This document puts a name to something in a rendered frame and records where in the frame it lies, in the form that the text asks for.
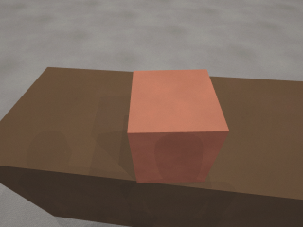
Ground pedestal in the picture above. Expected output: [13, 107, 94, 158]
[0, 67, 303, 227]

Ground carton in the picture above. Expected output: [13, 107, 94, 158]
[127, 69, 229, 183]

